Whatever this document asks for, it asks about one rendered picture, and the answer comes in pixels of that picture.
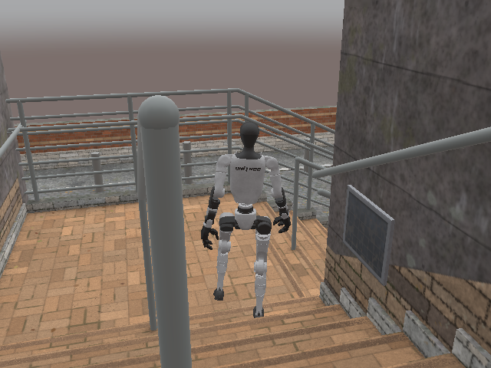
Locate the stairs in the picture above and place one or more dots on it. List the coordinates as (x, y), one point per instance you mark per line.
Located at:
(307, 261)
(295, 333)

